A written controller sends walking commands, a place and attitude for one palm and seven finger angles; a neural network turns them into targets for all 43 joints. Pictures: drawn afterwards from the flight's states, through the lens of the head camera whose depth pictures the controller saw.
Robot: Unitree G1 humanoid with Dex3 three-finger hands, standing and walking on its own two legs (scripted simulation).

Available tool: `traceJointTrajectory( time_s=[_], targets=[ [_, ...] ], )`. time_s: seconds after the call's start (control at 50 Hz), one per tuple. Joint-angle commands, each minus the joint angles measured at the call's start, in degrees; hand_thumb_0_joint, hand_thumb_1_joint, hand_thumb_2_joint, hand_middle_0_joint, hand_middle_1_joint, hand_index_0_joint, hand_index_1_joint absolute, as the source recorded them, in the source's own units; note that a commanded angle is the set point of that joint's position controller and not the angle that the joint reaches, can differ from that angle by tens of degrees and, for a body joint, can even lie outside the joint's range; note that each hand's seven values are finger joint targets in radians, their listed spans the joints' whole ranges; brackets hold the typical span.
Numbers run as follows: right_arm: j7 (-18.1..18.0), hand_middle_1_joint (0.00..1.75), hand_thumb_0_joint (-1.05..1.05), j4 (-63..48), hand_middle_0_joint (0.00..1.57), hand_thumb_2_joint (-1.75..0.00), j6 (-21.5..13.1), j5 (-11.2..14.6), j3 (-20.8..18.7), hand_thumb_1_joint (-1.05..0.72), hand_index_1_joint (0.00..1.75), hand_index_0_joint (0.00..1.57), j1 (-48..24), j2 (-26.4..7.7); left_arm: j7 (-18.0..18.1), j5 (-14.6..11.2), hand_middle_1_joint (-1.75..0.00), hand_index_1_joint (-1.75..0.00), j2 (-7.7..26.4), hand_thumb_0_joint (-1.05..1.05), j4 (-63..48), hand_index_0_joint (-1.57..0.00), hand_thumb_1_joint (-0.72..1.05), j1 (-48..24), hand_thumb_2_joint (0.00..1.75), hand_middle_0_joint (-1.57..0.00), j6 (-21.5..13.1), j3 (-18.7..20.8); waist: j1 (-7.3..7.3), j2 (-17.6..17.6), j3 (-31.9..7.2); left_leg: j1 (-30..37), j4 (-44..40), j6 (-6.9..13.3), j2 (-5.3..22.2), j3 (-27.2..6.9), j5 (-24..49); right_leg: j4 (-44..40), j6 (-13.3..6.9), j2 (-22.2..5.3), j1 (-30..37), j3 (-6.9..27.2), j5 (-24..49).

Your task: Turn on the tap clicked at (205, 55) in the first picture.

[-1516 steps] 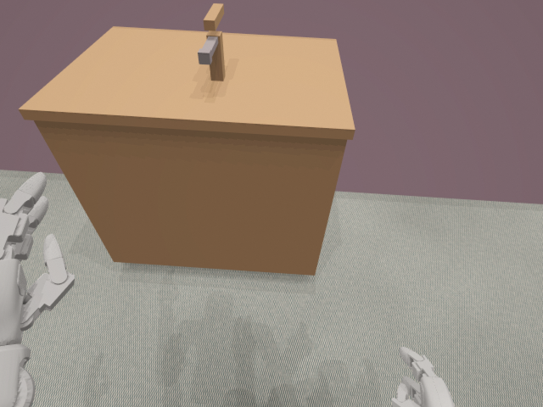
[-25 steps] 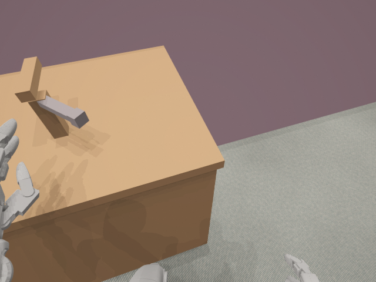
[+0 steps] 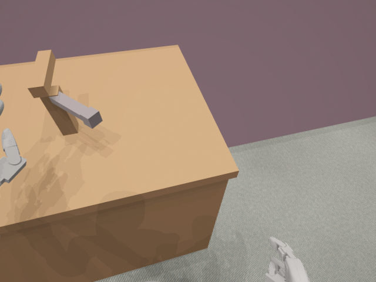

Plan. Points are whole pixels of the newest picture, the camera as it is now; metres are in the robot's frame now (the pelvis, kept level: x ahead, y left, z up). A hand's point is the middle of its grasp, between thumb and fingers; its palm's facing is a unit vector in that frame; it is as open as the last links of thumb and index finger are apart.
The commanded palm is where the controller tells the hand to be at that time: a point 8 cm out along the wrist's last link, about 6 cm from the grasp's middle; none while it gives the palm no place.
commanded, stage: come to a stop and stand still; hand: left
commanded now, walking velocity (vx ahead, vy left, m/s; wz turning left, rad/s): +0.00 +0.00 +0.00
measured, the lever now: (91, 117) +0.37 +0.26 +0.14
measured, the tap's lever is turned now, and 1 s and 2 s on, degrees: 41 41 41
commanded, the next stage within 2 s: look again from close up in 0.94 s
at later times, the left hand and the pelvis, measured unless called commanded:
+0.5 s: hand (11, 183) +0.20 +0.31 +0.16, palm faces +0.46 -0.84 -0.29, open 7.4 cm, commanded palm +0.14 +0.33 +0.18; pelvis -0.01 +0.05 +0.00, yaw +0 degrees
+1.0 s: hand (24, 174) +0.22 +0.31 +0.15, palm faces +0.38 -0.85 -0.35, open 7.4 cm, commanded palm +0.16 +0.34 +0.18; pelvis +0.01 +0.06 +0.00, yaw +1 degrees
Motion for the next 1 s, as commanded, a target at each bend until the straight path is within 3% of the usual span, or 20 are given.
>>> traceJointTrajectory(
  time_s=[0.0, 0.02, 0.04, 0.06, 0.08, 0.14, 0.16, 0.18, 0.24, 0.32, 0.38, 0.44, 0.48, 0.54, 0.56, 0.68, 0.78, 0.88, 0.96, 0.98],
  targets=[
    [0.85, 0.3, 0.0, -9.4, 0.2, -0.9, -3.55, 1.54, -4.99, -0.9, 0.3, 0.2, -3.98, -8.4, 0.78, -1.55, -0.3, -0.3, -1.0, 0.0, -10.78, -0.2, 0.9, -4.29, 0.9, -0.2, -2.92, -6.25, -3.03, 1.8, -14.62, 11.65, -9.84, 3.3, 4.94, -3.8, 17.45, 0.82, 5.59, -7.3, 6.62, 6.78, 24.52],
    [1.54, 0.3, 0.0, -10.65, 0.2, -0.9, -3.4, 1.96, -5.19, -0.9, 0.3, 0.2, -4.98, -8.98, 0.74, -1.37, -0.3, -0.3, -0.59, 0.0, -14.76, -0.2, 0.9, -3.9, 0.9, -0.2, -3.13, -6.71, -2.62, -0.14, -13.94, 11.38, -9.53, 4.52, 7.59, -6.19, 19.38, 0.95, 6.85, -6.72, 4.55, 7.8, 17.57],
    [1.89, 0.3, 0.0, -11.46, 0.2, -0.9, -3.33, 1.98, -5.28, -0.9, 0.3, 0.2, -5.65, -9.29, 0.75, -0.96, -0.3, -0.3, 0.15, 0.0, -17.54, -0.2, 0.9, -2.77, 0.9, -0.2, -3.4, -6.57, -2.69, -0.99, -13.25, 10.13, -8.65, 4.43, 7.97, -6.85, 18.4, -0.56, 6.98, -6.37, 3.95, 8.11, 13.4],
    [2.04, 0.3, 0.0, -11.55, 0.2, -0.9, -3.15, 1.77, -4.81, -0.9, 0.3, 0.2, -7.49, -8.55, 1.45, -1.03, -0.3, -0.3, 2.09, 0.0, -19.55, -0.2, 0.9, 1.08, 0.9, -0.2, -3.27, -4.42, -2.99, 2.56, -13.41, 10.84, -8.95, 4.83, 8.57, -8.44, 18.02, 0.61, 5.68, -5.63, 2.93, 7.37, 13.49],
    [2.04, 0.3, 0.0, -12.4, 0.2, -0.9, -2.58, 1.25, -4.46, -0.9, 0.3, 0.2, -7.53, -8.25, 1.79, -0.69, -0.3, -0.3, 3.61, 0.0, -24.13, -0.2, 0.9, 0.99, 0.9, -0.2, -3.87, -3.01, -3.28, 4.86, -13.32, 5.68, -10.06, 4.79, 8.79, -10.0, 14.63, 0.58, 4.67, -6.13, 5.71, 5.68, 10.13],
    [1.34, 0.3, 0.0, -13.1, 0.2, -0.9, -2.52, 0.88, -4.26, -0.9, 0.3, 0.2, -8.18, -8.48, 2.94, -0.9, -0.3, -0.3, 9.68, 0.0, -28.16, -0.2, 0.9, 3.03, 0.9, -0.2, -5.2, 4.24, -3.33, 4.47, -9.98, -1.64, -11.38, 3.08, 5.49, -8.93, -2.01, -5.06, 1.89, -6.52, 7.08, 8.25, 0.06],
    [0.8, 0.3, 0.0, -12.92, 0.2, -0.9, -2.03, 0.68, -4.28, -0.9, 0.3, 0.2, -8.05, -8.64, 3.58, -1.12, -0.3, -0.3, 13.7, 0.0, -29.09, -0.2, 0.9, 4.38, 0.9, -0.2, -5.27, 8.58, -3.47, 5.11, -9.51, -1.36, -11.34, 2.67, 4.97, -8.89, -5.04, -6.48, 1.19, -6.79, 5.61, 8.82, -2.47],
    [0.44, 0.3, 0.0, -12.97, 0.2, -0.9, -1.72, 0.56, -4.2, -0.9, 0.3, 0.2, -7.72, -8.07, 3.38, -1.54, -0.3, -0.3, 11.21, 0.0, -28.08, -0.2, 0.9, 5.53, 0.9, -0.2, -5.53, 7.35, -3.9, 5.77, -8.69, -2.02, -11.4, 2.66, 4.48, -8.94, -7.07, -7.36, 0.76, -6.98, 4.99, 8.97, -4.55],
    [-0.05, 0.3, 0.0, -12.94, 0.2, -0.9, -1.37, 0.63, -4.07, -0.9, 0.3, 0.2, -6.19, -8.13, 2.84, -2.23, -0.3, -0.3, 8.57, 0.0, -23.04, -0.2, 0.9, 6.94, 0.9, -0.2, -5.57, 6.28, -4.4, 8.74, -5.68, -3.34, -13.38, 2.59, 4.7, -9.23, -11.02, -8.72, 0.86, -5.34, 3.61, 8.83, -7.06],
    [-0.21, 0.3, 0.0, -11.75, 0.2, -0.9, -2.07, 0.98, -4.2, -0.9, 0.3, 0.2, -4.02, -8.92, 1.54, -1.77, -0.3, -0.3, 3.29, 0.0, -15.77, -0.2, 0.9, 5.9, 0.9, -0.2, -4.55, 1.04, -4.75, 5.35, -4.85, -2.93, -17.02, 2.86, 6.86, -10.48, -13.21, -7.02, 1.99, -3.31, 4.06, 6.37, -4.33],
    [-0.13, 0.3, 0.0, -11.11, 0.2, -0.9, -2.66, 1.28, -3.97, -0.9, 0.3, 0.2, -3.95, -9.3, 1.1, -0.59, -0.3, -0.3, -0.48, 0.0, -14.96, -0.2, 0.9, 1.76, 0.9, -0.2, -3.44, -4.86, -4.99, 6.23, -4.03, -2.86, -20.32, 2.9, 8.62, -11.84, -14.76, -4.23, 2.67, -2.25, 4.19, 4.54, -1.9],
    [-0.05, 0.3, 0.0, -11.18, 0.2, -0.9, -2.85, 1.08, -3.97, -0.9, 0.3, 0.2, -4.2, -9.1, 1.48, 0.63, -0.3, -0.3, 0.52, 0.0, -16.75, -0.2, 0.9, -1.71, 0.9, -0.2, -2.87, -5.34, -4.49, 3.01, -4.92, -2.5, -19.77, 2.98, 8.65, -11.64, -12.8, -4.47, 2.86, -2.67, 6.06, 4.6, 0.55],
    [-0.13, 0.3, 0.0, -11.07, 0.2, -0.9, -2.71, 0.67, -3.62, -0.9, 0.3, 0.2, -5.11, -8.98, 1.95, 0.95, -0.3, -0.3, 2.08, 0.0, -19.65, -0.2, 0.9, -4.47, 0.9, -0.2, -2.78, -4.08, -4.47, 3.2, -6.16, -1.23, -19.48, 2.24, 7.82, -11.52, -11.07, -5.14, 2.82, -2.64, 6.66, 4.21, 1.06],
    [-0.07, 0.3, 0.0, -11.55, 0.2, -0.9, -2.87, 0.35, -3.61, -0.9, 0.3, 0.2, -5.81, -8.68, 2.37, 1.08, -0.3, -0.3, 4.48, 0.0, -23.43, -0.2, 0.9, -4.72, 0.9, -0.2, -3.34, -1.33, -3.95, 5.61, -7.18, -0.88, -19.41, 1.88, 7.24, -11.37, -10.88, -4.96, 2.44, -2.58, 8.45, 4.33, 2.18],
    [-0.12, 0.3, 0.0, -11.33, 0.2, -0.9, -2.77, 0.32, -3.58, -0.9, 0.3, 0.2, -6.13, -8.62, 2.67, 1.08, -0.3, -0.3, 7.03, 0.0, -25.17, -0.2, 0.9, -4.78, 0.9, -0.2, -3.42, 1.31, -3.9, 7.62, -7.95, -0.39, -19.49, 1.31, 7.19, -11.23, -9.77, -4.42, 2.5, -2.15, 8.75, 3.79, 2.94],
    [0.36, 0.3, 0.0, -11.25, 0.2, -0.9, -1.79, 0.04, -3.38, -0.9, 0.3, 0.2, -4.82, -7.83, 1.83, -0.29, -0.3, -0.3, 3.34, 0.0, -22.22, -0.2, 0.9, 4.21, 0.9, -0.2, -3.47, 0.13, -4.16, 8.9, -9.82, 5.46, -16.8, -2.14, 6.98, -10.31, 8.07, -4.16, 2.09, -1.78, 7.17, 1.82, 7.07],
    [0.63, 0.3, 0.0, -11.23, 0.2, -0.9, -0.14, 0.55, -3.93, -0.9, 0.3, 0.2, -3.79, -8.28, 1.11, -0.62, -0.3, -0.3, 1.43, 0.0, -17.07, -0.2, 0.9, 8.79, 0.9, -0.2, -1.7, -1.39, -4.7, 3.98, -9.53, 7.64, -14.2, -3.44, 7.18, -8.62, 18.86, -5.38, 2.4, -2.12, 6.16, 1.08, 9.72],
    [-0.07, 0.3, 0.0, -11.83, 0.2, -0.9, 0.76, 0.78, -3.94, -0.9, 0.3, 0.2, -5.27, -8.44, 1.57, -0.6, -0.3, -0.3, 3.46, 0.0, -20.87, -0.2, 0.9, 5.2, 0.9, -0.2, -1.39, -0.56, -4.62, 4.25, -9.87, 6.62, -14.54, -2.64, 6.74, -8.5, 14.78, -5.14, 2.51, -2.7, 7.41, 1.45, 9.31],
    [-0.61, 0.3, 0.0, -12.17, 0.2, -0.9, 0.26, 1.06, -3.98, -0.9, 0.3, 0.2, -6.48, -8.21, 2.45, -0.31, -0.3, -0.3, 6.6, 0.0, -26.88, -0.2, 0.9, 2.31, 0.9, -0.2, -2.02, 1.13, -4.25, 7.54, -10.96, 7.22, -13.69, -1.7, 6.33, -8.07, 13.12, -4.57, 2.2, -3.39, 8.18, 2.27, 10.46],
    [-0.66, 0.3, 0.0, -12.13, 0.2, -0.9, 0.26, 0.74, -3.87, -0.9, 0.3, 0.2, -5.97, -8.36, 2.44, -0.55, -0.3, -0.3, 4.79, 0.0, -25.87, -0.2, 0.9, 3.05, 0.9, -0.2, -2.08, -0.06, -4.25, 7.45, -10.34, 6.18, -14.36, -1.5, 6.19, -8.58, 11.93, -4.46, 2.21, -3.19, 8.62, 2.01, 9.61]
  ],
)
